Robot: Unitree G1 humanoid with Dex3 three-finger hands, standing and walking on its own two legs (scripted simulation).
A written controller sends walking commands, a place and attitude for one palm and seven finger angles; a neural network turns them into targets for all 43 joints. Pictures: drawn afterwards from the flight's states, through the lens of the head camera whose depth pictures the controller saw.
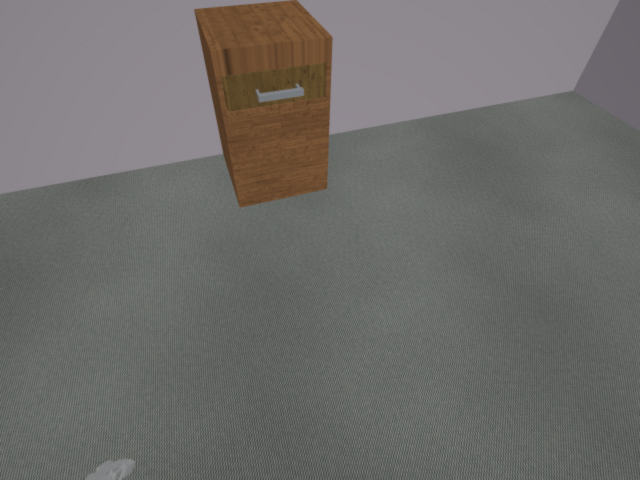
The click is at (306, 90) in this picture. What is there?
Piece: drawer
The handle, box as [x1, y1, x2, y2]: [255, 84, 303, 102]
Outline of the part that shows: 303,95 303,89 298,84 295,84 296,87 292,89 260,93 257,89 255,90 259,102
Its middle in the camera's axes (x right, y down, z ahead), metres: -0.16 -0.55 +1.45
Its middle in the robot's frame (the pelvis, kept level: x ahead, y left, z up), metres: +1.43 +0.22 -0.21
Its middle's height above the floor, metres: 0.56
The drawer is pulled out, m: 0.00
